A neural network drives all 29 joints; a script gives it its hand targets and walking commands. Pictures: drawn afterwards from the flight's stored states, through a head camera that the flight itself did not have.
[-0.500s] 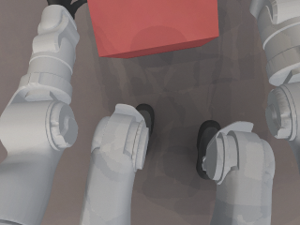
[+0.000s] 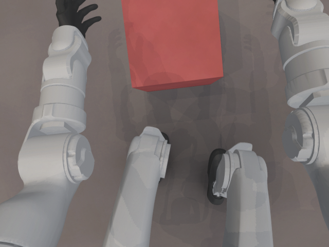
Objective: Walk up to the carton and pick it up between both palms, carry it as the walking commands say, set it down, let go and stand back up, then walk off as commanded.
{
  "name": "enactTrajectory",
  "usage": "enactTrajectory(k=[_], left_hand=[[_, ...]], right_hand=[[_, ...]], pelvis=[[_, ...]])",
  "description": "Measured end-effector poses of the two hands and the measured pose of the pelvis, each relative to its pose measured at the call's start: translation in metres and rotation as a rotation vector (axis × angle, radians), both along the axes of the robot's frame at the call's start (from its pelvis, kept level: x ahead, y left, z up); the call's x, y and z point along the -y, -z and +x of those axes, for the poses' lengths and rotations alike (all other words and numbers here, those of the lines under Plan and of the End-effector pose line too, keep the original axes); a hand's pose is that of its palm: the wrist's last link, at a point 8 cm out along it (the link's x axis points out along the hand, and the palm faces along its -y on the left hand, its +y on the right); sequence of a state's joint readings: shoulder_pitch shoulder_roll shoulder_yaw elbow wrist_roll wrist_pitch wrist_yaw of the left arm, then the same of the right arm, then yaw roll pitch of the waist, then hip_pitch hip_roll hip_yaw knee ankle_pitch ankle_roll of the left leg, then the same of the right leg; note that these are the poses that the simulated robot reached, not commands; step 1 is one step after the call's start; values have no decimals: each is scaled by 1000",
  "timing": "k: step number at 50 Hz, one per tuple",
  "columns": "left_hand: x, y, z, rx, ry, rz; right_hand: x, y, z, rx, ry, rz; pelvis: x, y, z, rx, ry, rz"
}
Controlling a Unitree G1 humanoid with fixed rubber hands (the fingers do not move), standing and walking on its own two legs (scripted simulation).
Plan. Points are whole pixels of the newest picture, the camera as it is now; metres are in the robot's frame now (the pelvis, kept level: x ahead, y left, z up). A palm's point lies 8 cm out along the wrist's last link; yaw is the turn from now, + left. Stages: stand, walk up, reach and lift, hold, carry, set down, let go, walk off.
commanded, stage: set down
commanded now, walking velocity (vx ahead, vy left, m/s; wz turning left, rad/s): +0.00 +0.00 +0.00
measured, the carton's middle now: (172, 37) +0.57 +0.11 -0.35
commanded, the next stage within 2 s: let go in 0.80 s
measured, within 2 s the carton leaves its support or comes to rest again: neither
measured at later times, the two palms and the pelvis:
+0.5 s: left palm out of the picture +0.49 +0.29 +0.05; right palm out of the picture +0.60 -0.09 +0.04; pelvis +0.02 -0.01 +0.13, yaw +0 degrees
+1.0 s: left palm out of the picture +0.47 +0.27 +0.11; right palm out of the picture +0.56 -0.11 +0.11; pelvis +0.05 +0.01 +0.22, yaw -1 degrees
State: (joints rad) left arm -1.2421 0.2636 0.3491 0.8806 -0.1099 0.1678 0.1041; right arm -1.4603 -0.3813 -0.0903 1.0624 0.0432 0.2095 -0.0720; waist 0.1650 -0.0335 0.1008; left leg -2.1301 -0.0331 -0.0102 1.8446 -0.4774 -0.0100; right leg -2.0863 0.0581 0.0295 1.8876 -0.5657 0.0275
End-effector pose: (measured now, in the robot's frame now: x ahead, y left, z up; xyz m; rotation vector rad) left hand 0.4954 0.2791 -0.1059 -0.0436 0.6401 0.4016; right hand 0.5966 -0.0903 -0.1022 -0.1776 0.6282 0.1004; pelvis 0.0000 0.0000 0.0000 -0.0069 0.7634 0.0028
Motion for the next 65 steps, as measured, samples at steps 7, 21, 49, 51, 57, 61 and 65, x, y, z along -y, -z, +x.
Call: enactTrajectory(k=[7,21,49,51,57,61,65], left_hand=[[0,-42,0,9,1,1],[-7,-126,-4,19,0,-4],[5,-216,-24,-51,134,44],[5,-220,-35,-74,178,62],[1,-248,-78,-139,290,83],[0,-274,-106,-166,337,85],[2,-296,-134,-173,345,76]], right_hand=[[3,-37,0,0,-4,2],[4,-117,1,-1,-24,3],[19,-215,-32,-18,25,-67],[24,-216,-49,-21,49,-83],[39,-234,-110,-53,130,-78],[51,-257,-144,-69,155,-66],[64,-278,-168,-81,151,-65]], pelvis=[[2,-33,4,-28,4,6],[6,-110,19,-45,0,10],[-4,-220,45,17,11,-12],[-6,-226,49,35,12,-17],[-13,-249,60,135,16,-17],[-16,-264,69,227,7,-10],[-16,-276,79,320,-2,-2]])
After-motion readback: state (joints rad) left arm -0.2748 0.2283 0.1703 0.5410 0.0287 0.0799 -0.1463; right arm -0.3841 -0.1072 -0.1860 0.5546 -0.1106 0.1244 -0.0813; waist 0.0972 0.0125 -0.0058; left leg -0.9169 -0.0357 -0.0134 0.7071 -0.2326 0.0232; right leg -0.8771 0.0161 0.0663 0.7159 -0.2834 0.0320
